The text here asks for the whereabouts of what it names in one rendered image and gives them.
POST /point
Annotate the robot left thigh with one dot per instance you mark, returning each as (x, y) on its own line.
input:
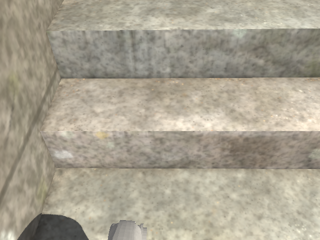
(128, 230)

